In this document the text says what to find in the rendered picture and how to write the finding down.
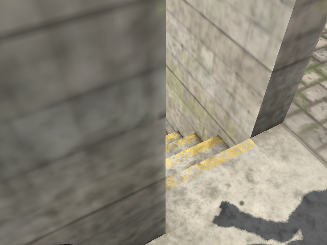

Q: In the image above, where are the stairs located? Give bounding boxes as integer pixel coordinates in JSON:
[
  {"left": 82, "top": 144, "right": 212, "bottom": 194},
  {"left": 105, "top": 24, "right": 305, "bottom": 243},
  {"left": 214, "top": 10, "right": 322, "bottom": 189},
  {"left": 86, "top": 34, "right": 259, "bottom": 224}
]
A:
[{"left": 166, "top": 131, "right": 229, "bottom": 178}]

